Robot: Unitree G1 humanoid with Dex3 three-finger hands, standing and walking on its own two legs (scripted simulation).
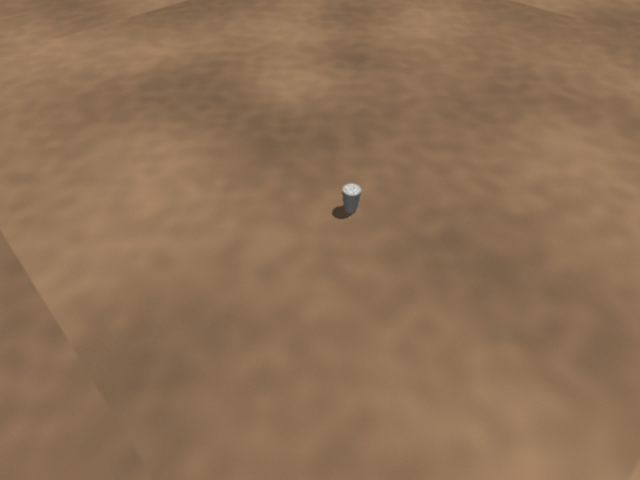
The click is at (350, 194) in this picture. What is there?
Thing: tapered cup
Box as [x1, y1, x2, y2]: [342, 183, 360, 212]
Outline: 349,183 344,185 342,189 344,209 347,212 353,212 357,207 357,202 360,194 360,187 356,184
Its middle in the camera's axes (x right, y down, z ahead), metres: +0.15 -0.22 +1.76
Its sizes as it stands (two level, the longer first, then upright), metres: 0.082 0.082 0.116
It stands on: the floor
